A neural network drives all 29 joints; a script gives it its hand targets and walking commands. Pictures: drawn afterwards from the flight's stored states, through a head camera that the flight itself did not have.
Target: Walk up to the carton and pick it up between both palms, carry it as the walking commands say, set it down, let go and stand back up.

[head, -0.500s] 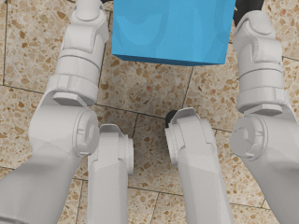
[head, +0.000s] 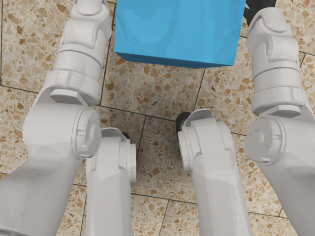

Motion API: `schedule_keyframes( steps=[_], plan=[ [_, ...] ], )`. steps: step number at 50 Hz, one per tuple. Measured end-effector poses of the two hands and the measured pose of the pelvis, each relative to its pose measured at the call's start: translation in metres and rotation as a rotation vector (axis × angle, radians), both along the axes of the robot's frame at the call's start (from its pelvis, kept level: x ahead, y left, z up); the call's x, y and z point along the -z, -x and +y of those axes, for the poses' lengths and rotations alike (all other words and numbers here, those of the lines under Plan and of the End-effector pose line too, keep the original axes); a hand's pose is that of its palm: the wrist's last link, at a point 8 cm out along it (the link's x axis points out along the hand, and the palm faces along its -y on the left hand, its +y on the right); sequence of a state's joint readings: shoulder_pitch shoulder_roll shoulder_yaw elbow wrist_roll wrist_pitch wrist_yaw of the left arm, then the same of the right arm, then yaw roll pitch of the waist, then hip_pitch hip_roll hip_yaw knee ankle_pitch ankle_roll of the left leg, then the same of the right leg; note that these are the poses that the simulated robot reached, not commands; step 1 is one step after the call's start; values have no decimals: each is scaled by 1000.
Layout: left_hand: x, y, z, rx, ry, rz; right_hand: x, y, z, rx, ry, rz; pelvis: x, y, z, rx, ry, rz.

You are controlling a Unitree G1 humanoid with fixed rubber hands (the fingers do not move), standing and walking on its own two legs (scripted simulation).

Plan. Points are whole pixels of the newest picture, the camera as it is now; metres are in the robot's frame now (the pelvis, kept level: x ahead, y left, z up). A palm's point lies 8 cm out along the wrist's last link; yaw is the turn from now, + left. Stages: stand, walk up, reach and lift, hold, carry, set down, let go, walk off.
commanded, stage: set down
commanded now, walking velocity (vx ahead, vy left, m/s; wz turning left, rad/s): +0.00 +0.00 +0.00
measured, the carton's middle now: (172, 16) +0.52 -0.11 -0.25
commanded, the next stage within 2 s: none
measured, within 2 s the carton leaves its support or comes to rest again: rests again in 0.16 s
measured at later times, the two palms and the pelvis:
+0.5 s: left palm out of the picture +0.56 +0.03 -0.19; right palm (256, 13) +0.48 -0.26 -0.18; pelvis +0.00 +0.00 -0.01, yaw +0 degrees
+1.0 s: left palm out of the picture +0.56 +0.04 -0.19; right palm (256, 14) +0.48 -0.26 -0.18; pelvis -0.01 +0.00 -0.01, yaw -1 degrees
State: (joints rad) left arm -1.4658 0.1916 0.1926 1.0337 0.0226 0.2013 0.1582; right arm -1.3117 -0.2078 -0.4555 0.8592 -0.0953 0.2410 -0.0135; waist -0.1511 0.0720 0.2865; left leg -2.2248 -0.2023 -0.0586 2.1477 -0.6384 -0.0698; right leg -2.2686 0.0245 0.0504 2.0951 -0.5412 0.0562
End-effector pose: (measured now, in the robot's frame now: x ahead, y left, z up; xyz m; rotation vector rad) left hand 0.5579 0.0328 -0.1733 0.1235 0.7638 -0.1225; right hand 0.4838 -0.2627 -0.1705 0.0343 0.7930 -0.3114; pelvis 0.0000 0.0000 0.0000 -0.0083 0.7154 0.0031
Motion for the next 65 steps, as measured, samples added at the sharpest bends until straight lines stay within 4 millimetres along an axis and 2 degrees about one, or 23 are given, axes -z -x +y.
schedule_keyframes(
  steps=[17,55,65],
  plan=[
    [12,0,2,11,-1,6,11,1,0,-13,-8,6,7,-1,1,0,7,-22],
    [14,2,4,53,-2,-18,16,5,-1,-21,-26,-25,13,11,3,5,15,-71],
    [14,-6,10,34,-3,-52,17,0,-14,35,19,-25,11,12,-3,20,8,-63]
  ],
)
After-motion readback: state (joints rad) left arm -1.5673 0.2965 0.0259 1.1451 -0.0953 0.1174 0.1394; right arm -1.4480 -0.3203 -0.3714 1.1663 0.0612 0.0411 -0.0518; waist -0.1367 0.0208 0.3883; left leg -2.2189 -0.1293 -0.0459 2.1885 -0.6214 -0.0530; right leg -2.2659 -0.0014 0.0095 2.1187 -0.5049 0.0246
